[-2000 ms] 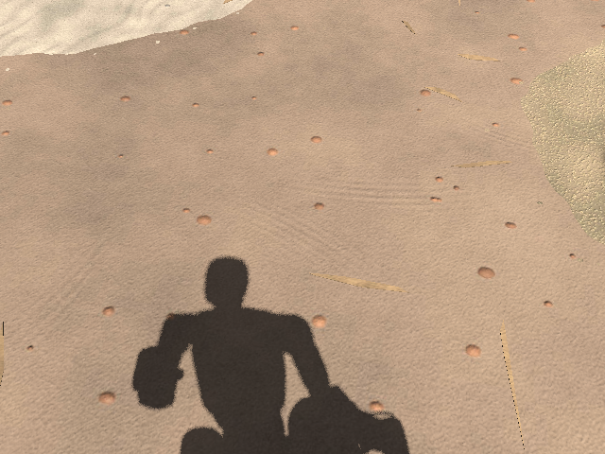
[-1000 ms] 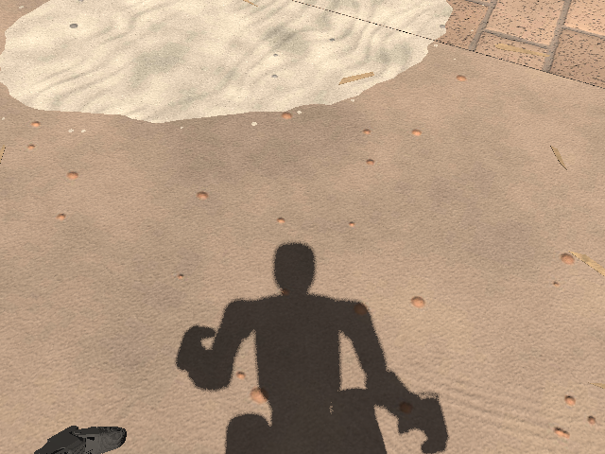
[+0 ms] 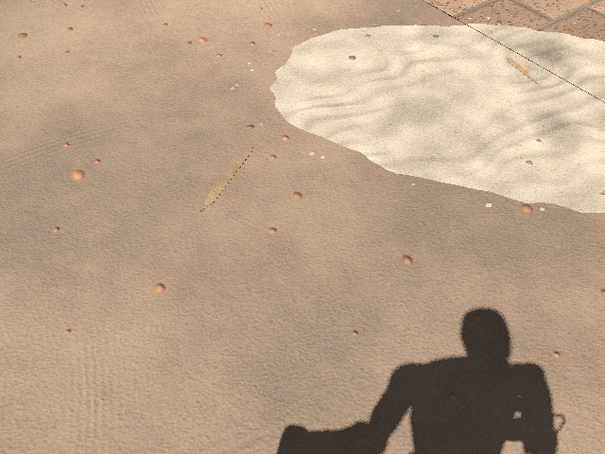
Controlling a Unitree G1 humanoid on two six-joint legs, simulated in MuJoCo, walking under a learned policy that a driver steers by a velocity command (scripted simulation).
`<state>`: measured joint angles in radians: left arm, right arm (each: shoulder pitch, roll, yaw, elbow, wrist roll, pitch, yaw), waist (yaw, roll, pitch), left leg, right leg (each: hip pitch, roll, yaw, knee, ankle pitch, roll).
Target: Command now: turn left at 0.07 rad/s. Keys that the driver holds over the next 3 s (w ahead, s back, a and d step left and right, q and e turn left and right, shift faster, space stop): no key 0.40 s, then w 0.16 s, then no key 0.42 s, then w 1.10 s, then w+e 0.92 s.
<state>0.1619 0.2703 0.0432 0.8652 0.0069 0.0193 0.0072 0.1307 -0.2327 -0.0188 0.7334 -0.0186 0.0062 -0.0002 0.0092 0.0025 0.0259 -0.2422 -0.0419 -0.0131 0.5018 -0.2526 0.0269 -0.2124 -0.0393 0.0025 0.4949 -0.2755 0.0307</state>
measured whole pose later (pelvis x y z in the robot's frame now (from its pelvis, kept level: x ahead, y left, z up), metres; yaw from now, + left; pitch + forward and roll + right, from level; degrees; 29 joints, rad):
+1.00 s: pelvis +0.10 +0.00 +0.00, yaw +0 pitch -1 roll +0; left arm 0.08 0.24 0.04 1.01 -0.01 0.01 0.03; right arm 0.24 -0.22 -0.03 1.06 0.00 -0.03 -0.02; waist -0.02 0.00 0.04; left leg -0.06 -0.03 0.02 0.43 -0.35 0.03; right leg -0.25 -0.01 -0.01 0.50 -0.23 0.00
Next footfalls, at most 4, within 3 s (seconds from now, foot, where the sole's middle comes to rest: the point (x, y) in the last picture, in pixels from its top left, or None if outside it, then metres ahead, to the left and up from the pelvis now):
0.92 right None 0.15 -0.13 -0.77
1.30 left None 0.21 0.14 -0.77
1.80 right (357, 419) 0.58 -0.08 -0.77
2.32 left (260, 304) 0.89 0.16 -0.77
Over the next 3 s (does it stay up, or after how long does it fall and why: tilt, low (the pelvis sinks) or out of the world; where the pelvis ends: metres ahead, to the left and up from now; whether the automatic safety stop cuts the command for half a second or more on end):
stays up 1.04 -0.08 0.00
